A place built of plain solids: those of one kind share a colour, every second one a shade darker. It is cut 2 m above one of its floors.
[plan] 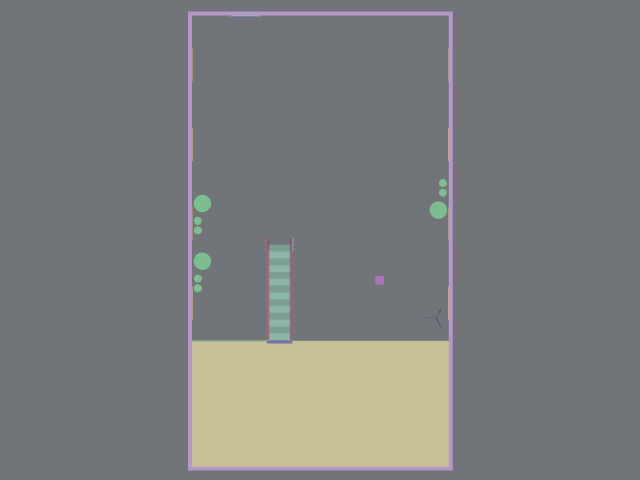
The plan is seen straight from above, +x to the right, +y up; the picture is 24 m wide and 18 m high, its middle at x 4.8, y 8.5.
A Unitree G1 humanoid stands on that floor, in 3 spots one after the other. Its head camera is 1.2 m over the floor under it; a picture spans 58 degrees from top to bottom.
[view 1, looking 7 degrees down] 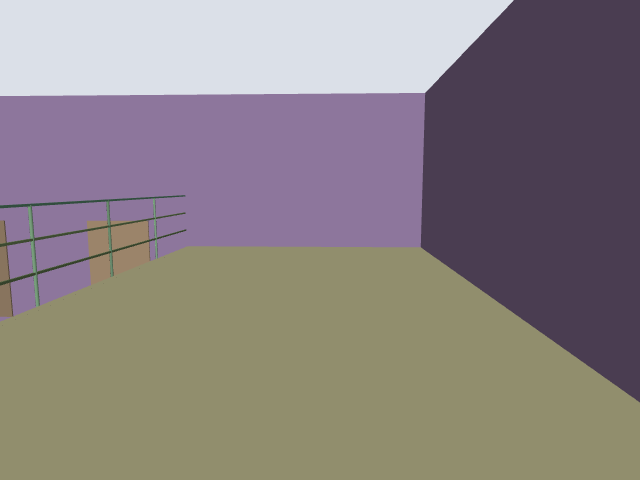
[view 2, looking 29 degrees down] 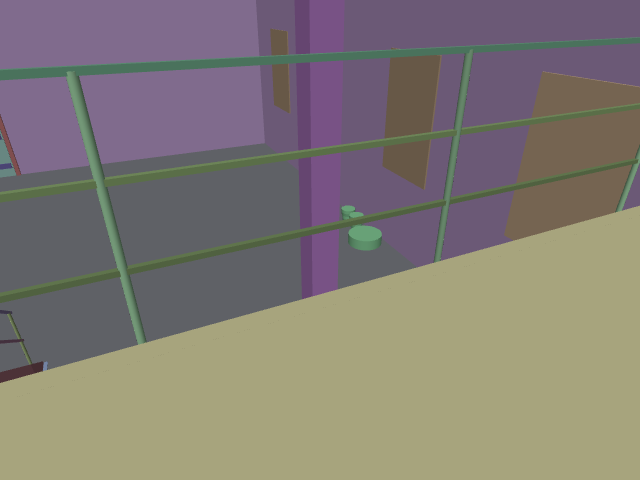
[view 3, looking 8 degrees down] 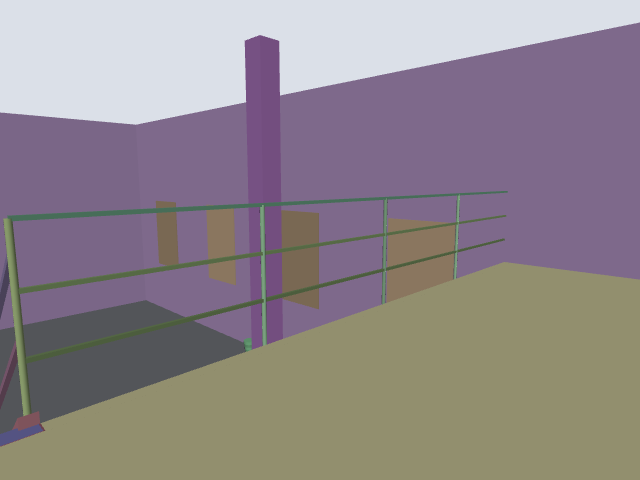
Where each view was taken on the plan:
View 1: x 1.00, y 1.71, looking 2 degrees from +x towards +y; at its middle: wall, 8.70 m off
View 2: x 5.28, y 3.22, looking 65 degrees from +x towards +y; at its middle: post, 4.56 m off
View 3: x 3.28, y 2.32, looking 44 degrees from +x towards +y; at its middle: wall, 8.92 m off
